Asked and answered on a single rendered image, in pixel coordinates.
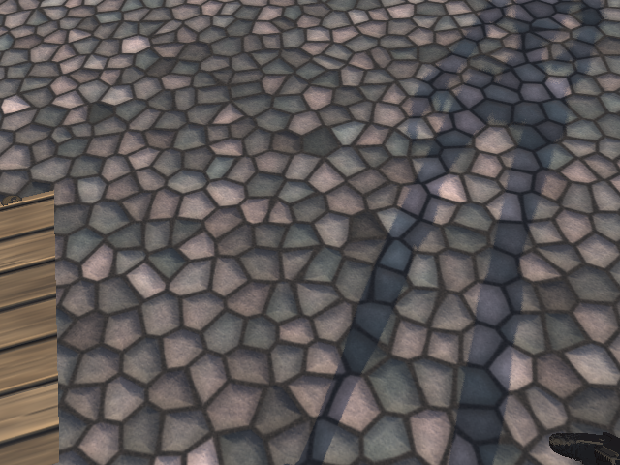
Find right robot hand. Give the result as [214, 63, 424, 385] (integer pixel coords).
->
[549, 432, 620, 465]

